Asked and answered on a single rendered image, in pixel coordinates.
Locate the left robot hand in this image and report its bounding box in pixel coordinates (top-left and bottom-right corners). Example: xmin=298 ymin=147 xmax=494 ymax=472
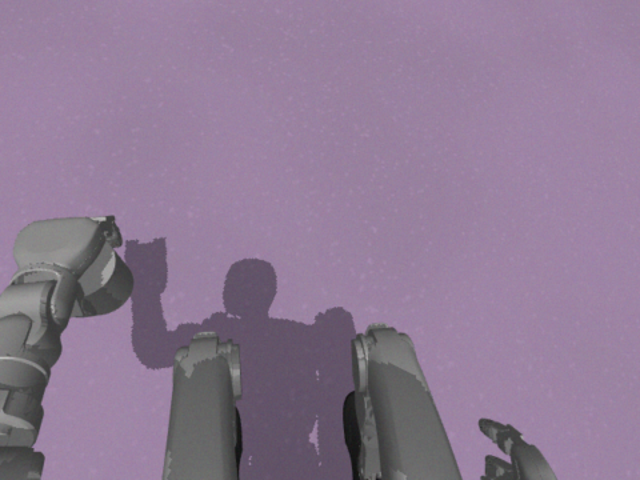
xmin=13 ymin=215 xmax=122 ymax=318

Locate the left robot arm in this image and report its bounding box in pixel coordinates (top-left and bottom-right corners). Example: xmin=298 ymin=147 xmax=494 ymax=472
xmin=0 ymin=264 xmax=79 ymax=480

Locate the can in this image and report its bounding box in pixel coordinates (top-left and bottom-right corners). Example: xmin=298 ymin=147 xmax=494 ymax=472
xmin=78 ymin=241 xmax=134 ymax=315

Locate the right robot hand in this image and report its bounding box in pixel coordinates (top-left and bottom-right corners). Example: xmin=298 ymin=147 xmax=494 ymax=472
xmin=478 ymin=418 xmax=557 ymax=480

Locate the right robot foot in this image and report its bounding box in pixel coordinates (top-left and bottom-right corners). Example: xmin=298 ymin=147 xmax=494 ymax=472
xmin=343 ymin=391 xmax=382 ymax=480

